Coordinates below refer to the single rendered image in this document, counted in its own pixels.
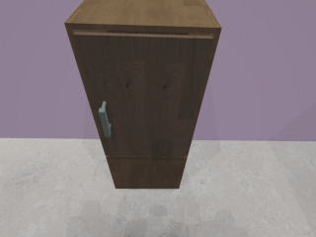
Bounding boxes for cupboard door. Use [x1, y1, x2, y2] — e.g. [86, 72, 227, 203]
[73, 32, 213, 157]

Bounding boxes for handle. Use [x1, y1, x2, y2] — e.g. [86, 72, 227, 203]
[98, 101, 112, 137]

